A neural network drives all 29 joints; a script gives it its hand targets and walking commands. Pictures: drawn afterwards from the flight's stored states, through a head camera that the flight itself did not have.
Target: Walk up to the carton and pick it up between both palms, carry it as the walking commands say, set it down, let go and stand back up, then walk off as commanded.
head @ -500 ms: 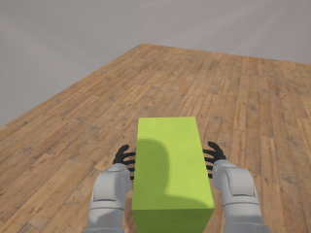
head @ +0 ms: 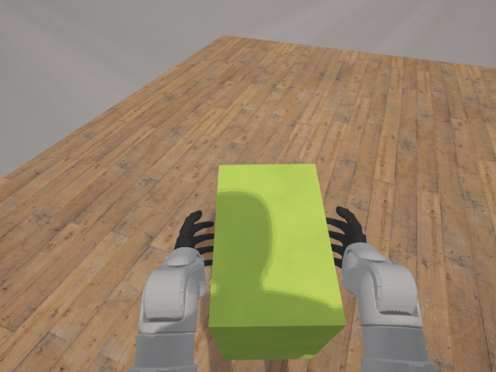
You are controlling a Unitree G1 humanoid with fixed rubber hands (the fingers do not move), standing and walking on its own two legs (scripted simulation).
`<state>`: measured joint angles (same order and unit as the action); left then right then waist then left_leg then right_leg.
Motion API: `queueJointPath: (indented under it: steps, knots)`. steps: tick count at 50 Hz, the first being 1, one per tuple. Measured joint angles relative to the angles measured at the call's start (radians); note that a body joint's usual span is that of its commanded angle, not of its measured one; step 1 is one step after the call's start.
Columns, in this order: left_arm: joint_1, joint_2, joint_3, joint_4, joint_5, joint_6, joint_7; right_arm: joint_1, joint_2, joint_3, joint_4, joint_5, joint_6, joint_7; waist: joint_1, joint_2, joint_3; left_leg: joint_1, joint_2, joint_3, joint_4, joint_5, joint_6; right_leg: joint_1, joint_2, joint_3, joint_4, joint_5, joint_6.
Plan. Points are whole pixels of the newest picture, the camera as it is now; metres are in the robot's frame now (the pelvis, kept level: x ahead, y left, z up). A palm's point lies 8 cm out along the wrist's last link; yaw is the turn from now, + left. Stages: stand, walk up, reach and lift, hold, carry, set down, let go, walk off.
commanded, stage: carry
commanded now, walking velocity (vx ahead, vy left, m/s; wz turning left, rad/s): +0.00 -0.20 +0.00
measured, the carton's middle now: (267, 267) +0.33 +0.00 +0.01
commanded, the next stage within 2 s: none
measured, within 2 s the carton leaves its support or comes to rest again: neither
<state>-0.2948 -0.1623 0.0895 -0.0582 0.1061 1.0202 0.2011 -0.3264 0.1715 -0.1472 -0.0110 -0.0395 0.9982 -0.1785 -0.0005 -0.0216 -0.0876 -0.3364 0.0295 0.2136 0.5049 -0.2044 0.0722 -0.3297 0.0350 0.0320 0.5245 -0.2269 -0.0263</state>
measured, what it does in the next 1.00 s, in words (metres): steps to the right: left foot, then right foot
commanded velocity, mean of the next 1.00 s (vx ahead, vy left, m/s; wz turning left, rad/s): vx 0.00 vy -0.20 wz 0.00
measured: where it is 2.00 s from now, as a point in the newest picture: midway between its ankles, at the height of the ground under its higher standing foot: outside the picture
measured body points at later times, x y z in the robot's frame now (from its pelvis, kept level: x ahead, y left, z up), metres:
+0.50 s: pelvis +0.00 -0.04 -0.01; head +0.01 -0.03 +0.44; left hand +0.32 +0.07 +0.08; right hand +0.30 -0.19 +0.08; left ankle -0.02 +0.07 -0.72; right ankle +0.01 -0.14 -0.73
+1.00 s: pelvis -0.05 -0.10 +0.00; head -0.04 -0.11 +0.45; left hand +0.27 -0.01 +0.09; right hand +0.24 -0.27 +0.08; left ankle -0.07 +0.03 -0.68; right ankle -0.03 -0.20 -0.73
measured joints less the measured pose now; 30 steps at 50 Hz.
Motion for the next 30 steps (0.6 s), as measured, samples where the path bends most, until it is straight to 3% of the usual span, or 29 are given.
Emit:
queueJointPath:
  steps: [3,6,8,10,14,22,27,30]
  knots:
    - [0.000,0.000,-0.006,-0.093,-0.001,0.037,0.002,0.001,0.000,0.024,-0.085,0.004,0.032,-0.006,0.000,0.001,-0.001,-0.012,0.011,0.010,0.009,-0.007,0.000,-0.030,0.000,0.000,0.056,-0.080,0.000]
    - [0.001,0.000,-0.006,-0.104,-0.001,0.092,0.004,0.001,0.000,0.027,-0.093,-0.003,0.084,-0.006,0.000,0.006,-0.021,-0.027,0.039,0.017,0.028,-0.022,-0.007,-0.031,-0.001,0.000,0.072,-0.113,0.000]
    - [0.000,0.000,-0.007,-0.111,-0.001,0.118,0.003,0.000,0.000,0.028,-0.105,-0.006,0.115,-0.008,0.000,0.006,-0.029,-0.045,0.058,0.021,0.045,-0.030,-0.020,-0.031,-0.001,0.001,0.056,-0.100,0.000]
    - [0.000,0.000,-0.009,-0.131,-0.001,0.129,0.003,0.001,0.000,0.031,-0.126,-0.004,0.128,-0.011,0.000,0.007,-0.021,-0.060,0.079,0.026,0.070,-0.039,-0.037,-0.027,0.003,-0.004,0.020,-0.010,0.000]
    - [0.000,0.000,-0.020,-0.146,-0.001,0.130,0.000,0.001,0.000,0.031,-0.163,-0.010,0.144,-0.013,0.000,0.018,0.015,-0.063,0.111,0.017,0.096,-0.039,-0.058,-0.027,0.032,-0.008,0.039,-0.037,-0.005]
    - [-0.001,0.000,-0.024,-0.163,-0.001,0.147,-0.002,0.003,-0.001,0.031,-0.184,-0.005,0.163,-0.015,0.000,0.018,0.028,-0.071,0.088,-0.057,0.311,-0.236,-0.059,-0.031,0.038,-0.008,0.067,-0.053,-0.020]
    - [-0.003,-0.001,-0.024,-0.165,-0.001,0.151,0.000,0.004,-0.001,0.031,-0.187,-0.003,0.164,-0.017,0.000,0.015,0.020,0.000,0.073,-0.058,0.157,-0.145,-0.060,-0.061,0.041,-0.022,0.102,-0.067,-0.017]
    - [-0.002,-0.001,-0.024,-0.169,-0.001,0.154,0.001,0.004,-0.001,0.032,-0.187,-0.002,0.166,-0.016,-0.001,0.022,0.033,0.000,0.085,-0.059,0.153,-0.169,-0.060,-0.108,0.040,-0.022,0.247,-0.204,-0.017]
